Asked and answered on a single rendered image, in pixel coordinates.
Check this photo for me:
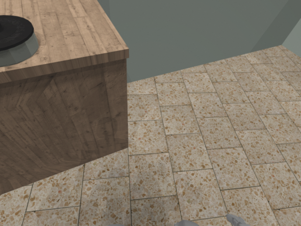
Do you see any pot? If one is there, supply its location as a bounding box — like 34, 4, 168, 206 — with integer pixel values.
0, 32, 39, 67

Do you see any table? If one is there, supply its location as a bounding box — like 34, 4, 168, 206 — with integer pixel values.
0, 0, 129, 195

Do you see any right robot hand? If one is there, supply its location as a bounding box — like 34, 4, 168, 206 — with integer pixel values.
226, 214, 250, 226

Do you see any lid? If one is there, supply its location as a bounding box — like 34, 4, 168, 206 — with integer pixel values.
0, 15, 34, 51

